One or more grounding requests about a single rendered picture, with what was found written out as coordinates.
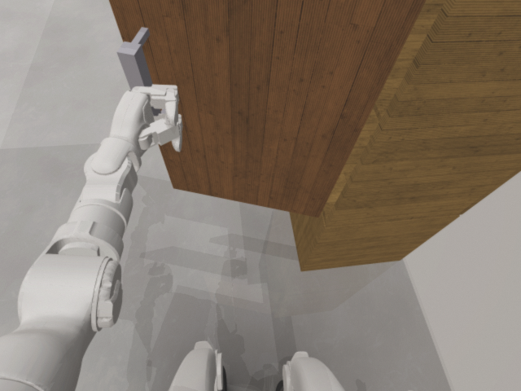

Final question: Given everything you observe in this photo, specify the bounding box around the robot left hand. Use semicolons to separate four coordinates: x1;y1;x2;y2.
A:
109;85;183;157

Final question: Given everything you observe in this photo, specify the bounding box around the robot left upper arm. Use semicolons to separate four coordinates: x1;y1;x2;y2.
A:
0;254;123;391

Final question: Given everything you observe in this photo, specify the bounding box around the right robot thigh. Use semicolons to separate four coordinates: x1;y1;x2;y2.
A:
282;357;345;391

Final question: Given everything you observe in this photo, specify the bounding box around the left robot thigh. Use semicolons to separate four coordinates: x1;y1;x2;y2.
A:
169;348;223;391

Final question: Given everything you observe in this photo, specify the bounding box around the cupboard door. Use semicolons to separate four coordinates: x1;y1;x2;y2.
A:
109;0;426;217

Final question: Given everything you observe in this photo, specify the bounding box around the handle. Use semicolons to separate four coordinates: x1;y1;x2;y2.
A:
117;27;166;116

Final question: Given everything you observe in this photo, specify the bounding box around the robot thigh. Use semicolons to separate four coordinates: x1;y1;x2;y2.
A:
282;357;345;391
169;348;223;391

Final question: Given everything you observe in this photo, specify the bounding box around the robot left forearm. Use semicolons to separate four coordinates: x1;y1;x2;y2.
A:
18;137;142;323

